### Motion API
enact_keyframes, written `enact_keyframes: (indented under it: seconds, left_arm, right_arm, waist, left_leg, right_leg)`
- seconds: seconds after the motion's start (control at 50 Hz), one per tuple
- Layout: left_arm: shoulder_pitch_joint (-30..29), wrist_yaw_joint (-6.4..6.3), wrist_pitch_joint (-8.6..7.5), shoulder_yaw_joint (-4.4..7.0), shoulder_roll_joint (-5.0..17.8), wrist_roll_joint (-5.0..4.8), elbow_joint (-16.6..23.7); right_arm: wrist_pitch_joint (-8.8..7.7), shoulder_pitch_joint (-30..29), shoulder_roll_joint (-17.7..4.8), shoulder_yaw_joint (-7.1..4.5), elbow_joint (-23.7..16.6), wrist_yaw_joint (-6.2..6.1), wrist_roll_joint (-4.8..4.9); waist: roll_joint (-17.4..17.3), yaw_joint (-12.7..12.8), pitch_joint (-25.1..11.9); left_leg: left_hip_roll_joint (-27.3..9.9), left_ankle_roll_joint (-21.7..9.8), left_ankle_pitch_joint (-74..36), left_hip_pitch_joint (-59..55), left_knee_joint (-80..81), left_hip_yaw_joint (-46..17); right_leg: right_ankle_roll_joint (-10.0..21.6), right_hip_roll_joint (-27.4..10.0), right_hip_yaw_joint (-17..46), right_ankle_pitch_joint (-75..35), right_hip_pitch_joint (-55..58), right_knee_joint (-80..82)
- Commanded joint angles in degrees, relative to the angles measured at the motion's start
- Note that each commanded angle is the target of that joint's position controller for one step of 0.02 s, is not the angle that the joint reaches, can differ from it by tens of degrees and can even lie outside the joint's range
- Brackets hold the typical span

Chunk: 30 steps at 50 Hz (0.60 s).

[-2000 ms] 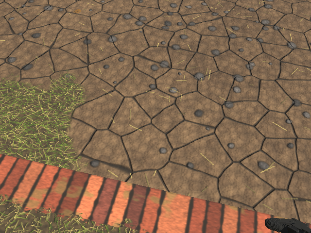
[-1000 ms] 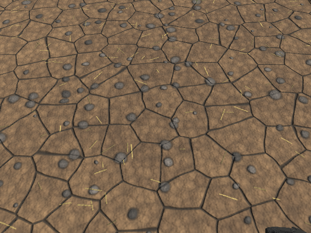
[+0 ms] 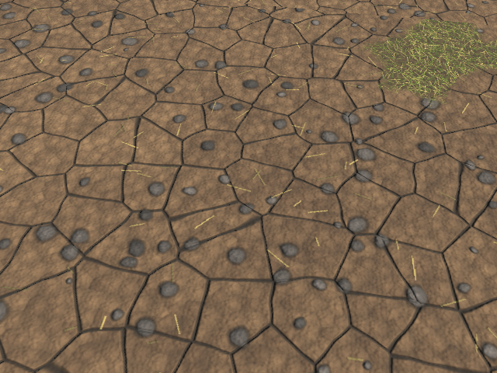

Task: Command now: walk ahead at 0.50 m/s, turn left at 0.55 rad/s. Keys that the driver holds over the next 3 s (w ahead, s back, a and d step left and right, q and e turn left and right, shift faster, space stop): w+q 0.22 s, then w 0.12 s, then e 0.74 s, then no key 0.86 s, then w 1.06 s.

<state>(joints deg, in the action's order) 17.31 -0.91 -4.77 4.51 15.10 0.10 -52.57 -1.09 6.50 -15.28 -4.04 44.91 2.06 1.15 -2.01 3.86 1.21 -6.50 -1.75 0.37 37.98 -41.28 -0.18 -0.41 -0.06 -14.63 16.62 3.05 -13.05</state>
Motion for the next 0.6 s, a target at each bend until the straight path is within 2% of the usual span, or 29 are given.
enact_keyframes:
  seconds: [0.02, 0.06, 0.08, 0.1, 0.12, 0.14, 0.16, 0.18, 0.2, 0.22, 0.24, 0.26, 0.3, 0.36, 0.4, 0.44, 0.5, 0.54, 0.56, 0.58, 0.6]
  left_arm:
    - [-0.57, -0.32, 0.51, 2.60, 10.84, -1.03, 2.42]
    - [-1.83, -0.48, 1.29, 3.07, 12.54, -1.57, 2.78]
    - [-2.65, -0.55, 1.79, 3.22, 13.17, -1.83, 2.98]
    - [-3.62, -0.58, 2.14, 2.98, 12.89, -2.06, 3.26]
    - [-2.71, -0.66, 1.75, 2.01, 10.45, -0.56, 4.28]
    - [1.95, 0.15, -0.03, -0.63, 1.74, 1.27, 7.59]
    - [-4.65, 0.89, -2.44, -0.12, 6.29, -1.19, 8.37]
    - [-9.52, 1.25, -3.61, 0.48, 8.46, -3.16, 9.92]
    - [-9.68, 0.90, -4.18, 0.28, 7.83, -2.29, 9.57]
    - [-9.20, 0.48, -4.08, 0.72, 8.30, -0.63, 8.74]
    - [-7.34, 0.58, -3.30, 1.10, 8.77, -0.35, 8.09]
    - [-6.42, 0.71, -2.45, 1.18, 8.48, -0.25, 7.80]
    - [-6.79, 0.72, -1.26, 0.79, 6.66, 0.33, 7.78]
    - [-11.85, 0.86, -0.84, -0.03, 4.96, 0.50, 9.18]
    - [-14.25, 1.47, -1.18, -0.65, 3.86, 0.31, 9.34]
    - [-16.37, 2.18, -1.56, -0.97, 3.63, -0.12, 9.70]
    - [-16.74, 3.09, -1.48, -0.83, 4.84, -0.34, 9.90]
    - [-14.78, 3.65, -1.49, -0.23, 6.79, -0.10, 9.85]
    - [-11.79, 3.82, -1.52, 0.43, 8.39, 0.17, 9.34]
    - [-6.33, 3.91, -1.68, 1.29, 9.98, 0.47, 7.90]
    - [-1.96, 3.61, -1.67, 2.19, 13.36, 0.89, 7.81]
  right_arm:
    - [-0.63, -6.54, -2.83, -0.27, -6.29, 1.07, 0.04]
    - [-0.41, -3.76, -4.66, -1.22, -6.73, 1.28, 0.05]
    - [-0.29, 1.37, -6.36, -2.25, -5.79, 1.19, 0.23]
    - [-0.25, 10.42, -9.27, -4.04, -3.43, 0.70, 0.44]
    - [0.29, 19.30, -14.83, -6.22, -1.24, -0.60, 0.53]
    - [-0.35, 16.55, -20.46, -6.61, -1.77, -0.77, 0.85]
    - [-1.29, 18.21, -15.41, -5.01, -3.52, -0.32, 0.20]
    - [-2.17, 16.36, -12.29, -4.07, -3.06, -0.13, -0.29]
    - [-2.61, 12.88, -10.52, -3.52, -3.56, -0.20, -0.03]
    - [-2.63, 8.65, -8.40, -2.88, -4.47, -0.37, -0.10]
    - [-2.70, 6.17, -6.75, -2.19, -5.52, -0.70, -0.87]
    - [-2.78, 5.49, -6.41, -2.00, -5.87, -0.93, -1.08]
    - [-3.18, 6.81, -7.44, -2.10, -5.20, -1.52, -0.91]
    - [-3.25, 8.97, -8.44, -2.11, -3.74, -2.51, -0.89]
    - [-2.96, 9.36, -8.07, -1.83, -3.05, -2.90, -1.11]
    - [-2.82, 11.59, -8.05, -1.56, -1.62, -3.07, -1.36]
    - [-2.61, 11.12, -7.75, -1.27, -0.21, -3.06, -1.83]
    - [-2.20, 9.45, -8.50, -1.55, 0.15, -3.27, -1.74]
    - [-1.80, 8.10, -9.13, -1.78, -0.07, -3.65, -1.41]
    - [-1.27, 6.99, -8.98, -1.74, -0.50, -4.10, -1.11]
    - [-1.08, 8.21, -8.49, -1.41, -1.75, -4.51, -2.00]
  waist:
    - [4.76, -0.31, 4.53]
    - [6.66, -2.97, 1.45]
    - [7.16, -6.15, -1.67]
    - [5.87, -11.17, -6.31]
    - [-0.94, -14.18, -11.39]
    - [-14.79, -6.25, -15.84]
    - [-6.84, -10.68, -20.45]
    - [-4.17, -10.94, -12.78]
    - [-0.13, -8.44, -8.91]
    - [1.02, -5.97, -6.04]
    - [-0.14, -3.87, -5.46]
    - [-0.35, -3.10, -5.12]
    - [0.13, -2.83, -4.01]
    - [-0.63, -4.30, -1.39]
    - [-1.54, -5.59, -0.92]
    - [-2.11, -7.28, -1.56]
    - [-2.46, -7.22, -1.45]
    - [-2.86, -5.61, -2.16]
    - [-3.16, -3.75, -3.26]
    - [-2.12, -0.97, -5.66]
    - [3.26, -0.06, -10.98]
  left_leg:
    - [0.83, -1.86, 4.07, 1.79, 3.45, 2.51]
    - [4.38, -4.04, 10.03, -4.94, 3.81, 5.89]
    - [6.97, -5.48, 11.96, -11.88, 4.44, 7.55]
    - [9.88, -7.56, 8.50, -24.89, 8.50, 8.11]
    - [3.79, -10.92, 8.39, -42.23, 10.47, -3.85]
    - [-9.56, -21.56, 18.34, -58.51, 17.34, -36.81]
    - [-12.47, -22.02, 23.24, -60.34, 25.18, -46.33]
    - [-11.31, -19.29, 18.13, -55.70, 25.79, -38.47]
    - [-8.87, -17.30, 12.63, -47.69, 25.17, -31.55]
    - [-6.52, -15.85, 6.83, -39.65, 25.54, -25.75]
    - [-5.45, -15.22, 2.34, -34.61, 26.64, -22.30]
    - [-4.82, -15.16, -0.52, -31.87, 27.81, -20.65]
    - [-3.92, -15.26, -6.71, -28.40, 29.33, -16.30]
    - [-1.71, -13.05, -12.95, -27.30, 29.99, -10.24]
    - [0.71, -10.29, -18.39, -26.21, 28.67, -4.86]
    - [0.08, -8.98, -18.20, -27.21, 28.17, -3.66]
    - [-2.34, -8.06, -18.33, -32.46, 25.14, -3.53]
    - [-4.00, -7.34, -23.21, -36.25, 20.53, -3.69]
    - [-3.65, -6.44, -28.20, -37.60, 15.88, -3.28]
    - [-1.43, -4.73, -30.73, -37.59, 7.50, -1.66]
    - [2.66, -1.63, -19.29, -31.94, -6.37, 0.76]
  right_leg:
    - [8.04, -17.83, 3.72, -26.11, 1.34, 1.76]
    - [6.79, -17.82, 2.03, -45.03, 2.99, -5.75]
    - [6.00, -17.09, 1.07, -53.34, 2.47, -13.62]
    - [4.15, -14.74, -0.51, -53.57, -1.79, -25.74]
    - [1.06, -12.07, -0.72, -34.95, -16.35, -43.92]
    - [-2.24, 0.26, 6.57, 16.43, -41.43, -62.43]
    - [-0.97, 0.41, 18.81, 17.71, -47.66, -67.41]
    - [0.65, -2.02, 18.74, 12.14, -52.19, -66.30]
    - [1.47, -4.62, 18.95, 7.13, -49.78, -61.53]
    - [1.18, -6.34, 19.05, 4.20, -45.37, -56.48]
    - [0.92, -7.80, 19.39, 1.91, -41.06, -53.90]
    - [0.32, -8.08, 19.01, 0.89, -38.85, -51.76]
    - [-1.23, -7.87, 17.56, -2.36, -37.98, -46.88]
    - [-2.54, -6.92, 16.27, -12.95, -39.02, -34.99]
    - [-1.96, -5.10, 14.44, -21.33, -34.98, -26.06]
    - [-1.01, -3.45, 13.46, -28.85, -31.74, -21.67]
    - [1.15, -2.56, 14.51, -26.41, -31.88, -18.20]
    - [2.94, -1.37, 14.74, -19.76, -31.41, -17.50]
    - [3.79, 0.01, 13.86, -17.42, -29.05, -16.39]
    - [4.87, 1.40, 12.84, -20.76, -23.17, -13.17]
    - [7.67, -4.25, 20.64, -40.55, -12.46, -14.15]
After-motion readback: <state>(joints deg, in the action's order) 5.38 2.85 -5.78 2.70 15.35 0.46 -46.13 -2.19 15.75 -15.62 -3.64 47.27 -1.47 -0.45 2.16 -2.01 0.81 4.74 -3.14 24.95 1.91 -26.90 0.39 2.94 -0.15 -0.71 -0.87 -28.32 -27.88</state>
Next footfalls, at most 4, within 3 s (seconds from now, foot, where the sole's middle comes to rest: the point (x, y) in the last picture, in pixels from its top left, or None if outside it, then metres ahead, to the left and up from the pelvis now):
0.12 left None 0.23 0.13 -0.78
0.58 right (278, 355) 0.53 -0.01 -0.78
1.02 left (192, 361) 0.50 0.21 -0.78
1.38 right None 0.43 -0.04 -0.78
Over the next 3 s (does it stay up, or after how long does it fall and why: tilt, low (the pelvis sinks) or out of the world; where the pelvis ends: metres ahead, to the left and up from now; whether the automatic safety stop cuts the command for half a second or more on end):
stays up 0.87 -0.02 0.01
